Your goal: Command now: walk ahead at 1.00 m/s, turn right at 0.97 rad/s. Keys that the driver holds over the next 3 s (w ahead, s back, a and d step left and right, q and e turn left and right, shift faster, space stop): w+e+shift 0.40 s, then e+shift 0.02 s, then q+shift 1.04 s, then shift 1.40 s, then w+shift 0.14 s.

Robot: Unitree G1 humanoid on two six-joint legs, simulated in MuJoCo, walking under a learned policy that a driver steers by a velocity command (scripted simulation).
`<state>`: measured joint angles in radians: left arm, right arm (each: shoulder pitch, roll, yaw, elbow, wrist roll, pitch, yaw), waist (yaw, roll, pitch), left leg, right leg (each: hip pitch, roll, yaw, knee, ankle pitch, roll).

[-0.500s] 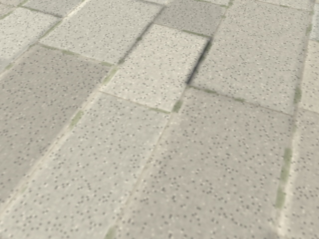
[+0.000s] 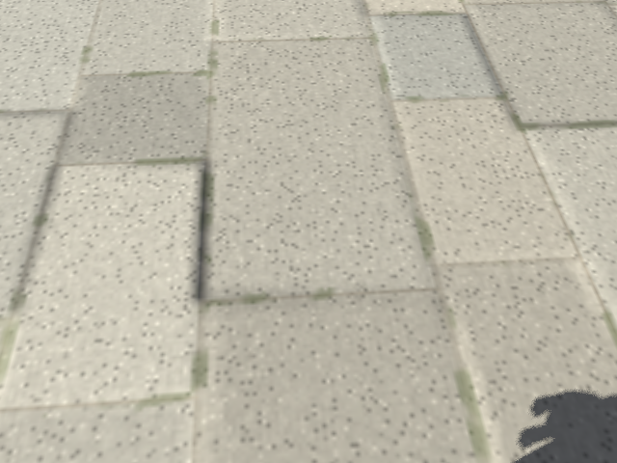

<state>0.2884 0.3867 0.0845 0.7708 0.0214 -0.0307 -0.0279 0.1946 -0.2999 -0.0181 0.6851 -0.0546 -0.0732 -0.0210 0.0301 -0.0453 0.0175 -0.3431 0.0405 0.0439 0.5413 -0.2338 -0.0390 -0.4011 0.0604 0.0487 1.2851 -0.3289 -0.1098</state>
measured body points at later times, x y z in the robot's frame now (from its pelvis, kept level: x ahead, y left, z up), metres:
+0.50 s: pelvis +0.43 -0.07 -0.01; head +0.47 -0.07 +0.44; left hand +0.61 +0.17 -0.14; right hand +0.47 -0.35 -0.09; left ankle +0.50 +0.09 -0.64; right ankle +0.42 -0.07 -0.73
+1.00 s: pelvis +0.72 -0.13 +0.00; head +0.78 -0.14 +0.45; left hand +1.00 +0.06 -0.08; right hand +0.78 -0.44 -0.09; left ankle +0.83 -0.12 -0.73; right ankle +0.77 -0.35 -0.66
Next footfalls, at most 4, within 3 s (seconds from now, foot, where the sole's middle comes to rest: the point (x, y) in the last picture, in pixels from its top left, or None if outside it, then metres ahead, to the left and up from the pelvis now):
0.34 right None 0.45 -0.09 -0.77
0.72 left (381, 304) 0.87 -0.14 -0.77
1.24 right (452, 295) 0.90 -0.32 -0.77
1.72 left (356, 327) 0.80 -0.08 -0.77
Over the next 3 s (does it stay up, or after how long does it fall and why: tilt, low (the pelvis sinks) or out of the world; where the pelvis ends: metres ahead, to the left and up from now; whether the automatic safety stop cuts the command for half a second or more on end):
stays up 0.84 -0.20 0.01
